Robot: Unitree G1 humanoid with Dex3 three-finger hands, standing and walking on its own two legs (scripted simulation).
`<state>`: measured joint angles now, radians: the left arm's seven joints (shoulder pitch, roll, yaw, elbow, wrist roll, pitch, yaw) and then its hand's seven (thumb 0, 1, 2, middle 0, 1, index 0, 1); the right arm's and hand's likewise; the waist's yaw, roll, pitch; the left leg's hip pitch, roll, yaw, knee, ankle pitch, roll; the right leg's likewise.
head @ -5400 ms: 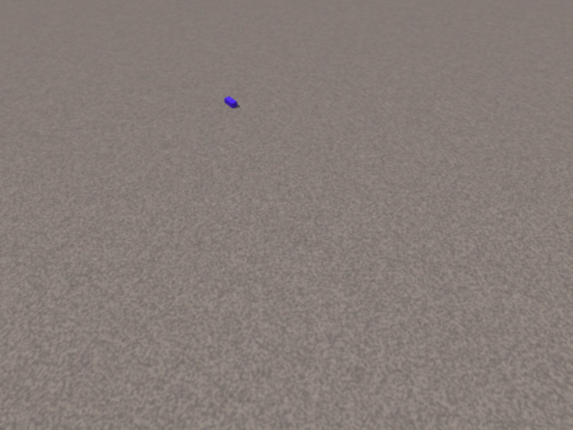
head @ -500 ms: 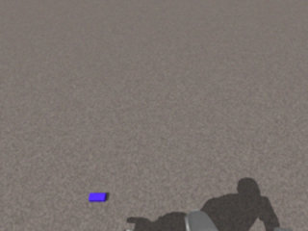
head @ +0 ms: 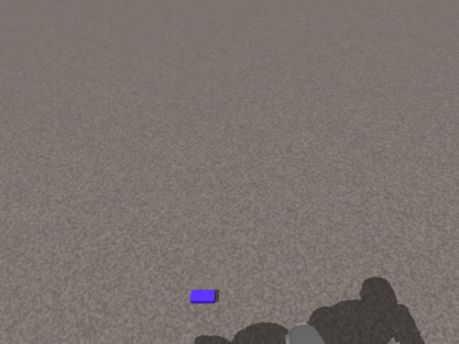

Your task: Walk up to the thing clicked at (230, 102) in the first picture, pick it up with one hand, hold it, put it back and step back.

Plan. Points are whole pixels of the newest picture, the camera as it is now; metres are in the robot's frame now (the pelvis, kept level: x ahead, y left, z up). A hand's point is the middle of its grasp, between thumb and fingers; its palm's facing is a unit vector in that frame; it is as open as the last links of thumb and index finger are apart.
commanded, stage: walk up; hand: left
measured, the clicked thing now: (203, 296) +0.44 +0.16 -0.69
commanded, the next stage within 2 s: stand in 1.78 s
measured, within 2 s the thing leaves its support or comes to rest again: neither
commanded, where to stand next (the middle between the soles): +0.08 -0.04 m, yaw -3 degrees
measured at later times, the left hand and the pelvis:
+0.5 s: hand (117, 340) +0.18 +0.24 -0.12, palm faces -0.15 -0.93 -0.34, open 7.4 cm; pelvis +0.02 +0.00 +0.03, yaw -6 degrees
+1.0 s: hand out of the picture +0.14 +0.23 -0.10, palm faces -0.11 -0.93 -0.35, open 7.4 cm; pelvis +0.02 -0.02 +0.05, yaw -6 degrees
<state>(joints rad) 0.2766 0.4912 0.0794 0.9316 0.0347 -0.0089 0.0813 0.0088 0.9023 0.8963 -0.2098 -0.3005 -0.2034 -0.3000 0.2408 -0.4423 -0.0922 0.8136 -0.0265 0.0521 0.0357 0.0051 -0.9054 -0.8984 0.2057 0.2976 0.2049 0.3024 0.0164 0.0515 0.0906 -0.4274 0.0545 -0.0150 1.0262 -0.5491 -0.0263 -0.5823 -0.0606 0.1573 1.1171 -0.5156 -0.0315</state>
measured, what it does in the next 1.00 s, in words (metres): steps on the spot: right foot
